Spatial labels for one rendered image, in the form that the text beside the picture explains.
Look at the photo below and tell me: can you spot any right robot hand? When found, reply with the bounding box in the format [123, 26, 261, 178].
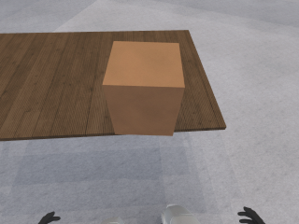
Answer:
[237, 206, 265, 224]

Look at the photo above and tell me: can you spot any carton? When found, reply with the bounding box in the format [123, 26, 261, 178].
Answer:
[102, 41, 185, 136]

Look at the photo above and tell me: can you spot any table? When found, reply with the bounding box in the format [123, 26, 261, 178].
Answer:
[0, 30, 227, 142]

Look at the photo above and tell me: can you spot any right robot thigh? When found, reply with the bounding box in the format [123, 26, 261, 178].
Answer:
[161, 205, 200, 224]

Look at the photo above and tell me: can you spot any left robot hand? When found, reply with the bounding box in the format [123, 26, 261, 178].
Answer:
[38, 211, 61, 224]

